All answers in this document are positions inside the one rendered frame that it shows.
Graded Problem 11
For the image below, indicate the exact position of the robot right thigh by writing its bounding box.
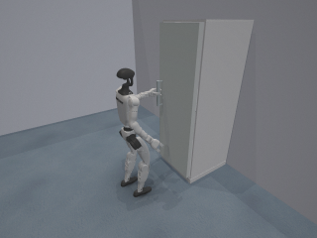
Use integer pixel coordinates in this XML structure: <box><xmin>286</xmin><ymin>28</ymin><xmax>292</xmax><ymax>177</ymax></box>
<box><xmin>129</xmin><ymin>135</ymin><xmax>151</xmax><ymax>170</ymax></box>

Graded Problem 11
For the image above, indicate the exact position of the robot right upper arm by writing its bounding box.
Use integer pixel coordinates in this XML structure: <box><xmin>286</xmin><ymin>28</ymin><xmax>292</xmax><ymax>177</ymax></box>
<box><xmin>128</xmin><ymin>95</ymin><xmax>140</xmax><ymax>129</ymax></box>

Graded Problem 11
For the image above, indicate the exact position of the right robot hand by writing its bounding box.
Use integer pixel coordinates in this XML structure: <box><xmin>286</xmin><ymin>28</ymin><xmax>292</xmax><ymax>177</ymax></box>
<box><xmin>150</xmin><ymin>139</ymin><xmax>164</xmax><ymax>152</ymax></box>

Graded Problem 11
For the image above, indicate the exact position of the fridge door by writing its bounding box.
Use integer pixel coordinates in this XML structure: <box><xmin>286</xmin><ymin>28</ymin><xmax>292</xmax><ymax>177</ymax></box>
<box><xmin>159</xmin><ymin>22</ymin><xmax>204</xmax><ymax>178</ymax></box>

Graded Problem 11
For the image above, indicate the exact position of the right robot forearm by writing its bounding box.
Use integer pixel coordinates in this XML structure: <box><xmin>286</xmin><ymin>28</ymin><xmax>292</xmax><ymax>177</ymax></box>
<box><xmin>132</xmin><ymin>122</ymin><xmax>153</xmax><ymax>144</ymax></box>

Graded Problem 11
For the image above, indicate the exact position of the left robot forearm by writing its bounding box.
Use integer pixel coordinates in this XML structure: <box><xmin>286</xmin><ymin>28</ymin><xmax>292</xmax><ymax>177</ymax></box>
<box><xmin>136</xmin><ymin>91</ymin><xmax>151</xmax><ymax>100</ymax></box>

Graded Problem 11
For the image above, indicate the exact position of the handle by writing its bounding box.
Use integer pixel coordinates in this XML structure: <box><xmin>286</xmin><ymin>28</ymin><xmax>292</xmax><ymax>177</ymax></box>
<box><xmin>157</xmin><ymin>80</ymin><xmax>163</xmax><ymax>107</ymax></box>

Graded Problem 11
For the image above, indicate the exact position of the left robot hand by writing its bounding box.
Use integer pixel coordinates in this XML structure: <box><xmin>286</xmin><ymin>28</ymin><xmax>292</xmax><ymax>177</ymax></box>
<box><xmin>150</xmin><ymin>88</ymin><xmax>161</xmax><ymax>97</ymax></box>

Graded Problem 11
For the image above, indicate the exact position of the robot left shin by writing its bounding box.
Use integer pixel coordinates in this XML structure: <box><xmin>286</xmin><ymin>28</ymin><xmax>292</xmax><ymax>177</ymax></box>
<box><xmin>124</xmin><ymin>152</ymin><xmax>137</xmax><ymax>182</ymax></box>

